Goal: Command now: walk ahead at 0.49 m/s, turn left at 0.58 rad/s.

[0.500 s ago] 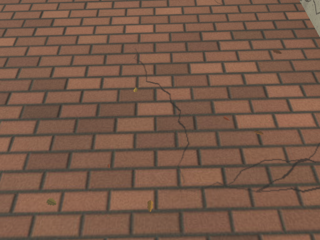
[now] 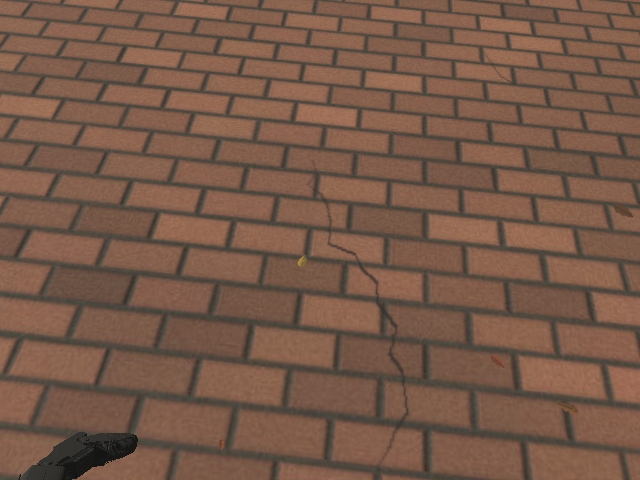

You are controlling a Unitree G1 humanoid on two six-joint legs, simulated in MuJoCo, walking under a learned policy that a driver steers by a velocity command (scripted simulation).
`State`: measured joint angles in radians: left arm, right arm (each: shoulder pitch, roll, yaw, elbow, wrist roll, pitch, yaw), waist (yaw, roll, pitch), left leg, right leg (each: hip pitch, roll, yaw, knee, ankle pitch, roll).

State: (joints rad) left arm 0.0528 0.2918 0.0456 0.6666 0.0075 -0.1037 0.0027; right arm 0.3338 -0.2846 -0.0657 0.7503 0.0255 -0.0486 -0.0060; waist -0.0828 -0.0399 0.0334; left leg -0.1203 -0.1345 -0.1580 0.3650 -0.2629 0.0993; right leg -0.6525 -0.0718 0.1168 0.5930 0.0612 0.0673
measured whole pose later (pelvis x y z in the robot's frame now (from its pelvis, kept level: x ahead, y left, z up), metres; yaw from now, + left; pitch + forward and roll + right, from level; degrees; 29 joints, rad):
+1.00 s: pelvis +0.27 +0.01 -0.01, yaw +11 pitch -1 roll -1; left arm 0.23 0.26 0.02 0.91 0.01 0.02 0.04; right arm 0.12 -0.23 -0.04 0.80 -0.01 0.01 0.00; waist 0.02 0.00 0.03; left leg -0.31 -0.04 -0.02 0.55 -0.23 0.04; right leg -0.11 -0.04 -0.01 0.49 -0.37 0.05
